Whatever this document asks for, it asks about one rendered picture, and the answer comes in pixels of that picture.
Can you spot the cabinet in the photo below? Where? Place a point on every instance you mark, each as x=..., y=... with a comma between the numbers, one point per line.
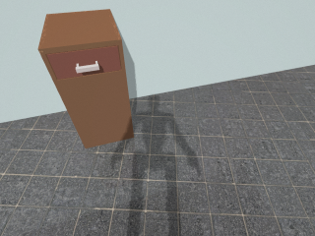
x=98, y=104

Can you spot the drawer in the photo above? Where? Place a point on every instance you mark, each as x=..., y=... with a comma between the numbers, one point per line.
x=64, y=63

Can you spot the handle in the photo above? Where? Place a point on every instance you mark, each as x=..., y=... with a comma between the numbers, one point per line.
x=87, y=68

